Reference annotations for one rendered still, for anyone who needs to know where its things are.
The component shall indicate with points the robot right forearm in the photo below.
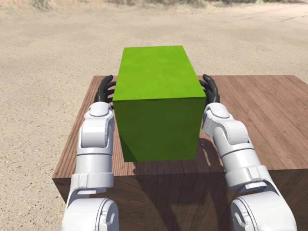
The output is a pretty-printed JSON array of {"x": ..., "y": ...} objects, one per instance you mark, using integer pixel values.
[{"x": 244, "y": 171}]

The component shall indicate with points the robot right hand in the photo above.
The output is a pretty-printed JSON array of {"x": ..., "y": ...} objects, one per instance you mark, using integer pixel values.
[{"x": 211, "y": 90}]

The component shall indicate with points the robot left hand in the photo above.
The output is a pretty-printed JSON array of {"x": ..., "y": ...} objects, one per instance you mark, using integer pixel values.
[{"x": 103, "y": 92}]

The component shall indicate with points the pedestal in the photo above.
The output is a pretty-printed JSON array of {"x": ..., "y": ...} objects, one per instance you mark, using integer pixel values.
[{"x": 192, "y": 194}]

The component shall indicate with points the carton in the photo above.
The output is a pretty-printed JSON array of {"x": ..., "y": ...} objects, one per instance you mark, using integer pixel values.
[{"x": 158, "y": 103}]

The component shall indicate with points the right robot upper arm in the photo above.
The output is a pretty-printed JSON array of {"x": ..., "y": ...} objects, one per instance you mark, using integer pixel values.
[{"x": 264, "y": 211}]

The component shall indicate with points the left robot upper arm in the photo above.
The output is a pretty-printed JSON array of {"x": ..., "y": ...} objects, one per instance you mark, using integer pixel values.
[{"x": 91, "y": 214}]

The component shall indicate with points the robot left forearm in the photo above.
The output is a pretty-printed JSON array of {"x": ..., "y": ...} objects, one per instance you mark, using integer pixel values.
[{"x": 94, "y": 154}]

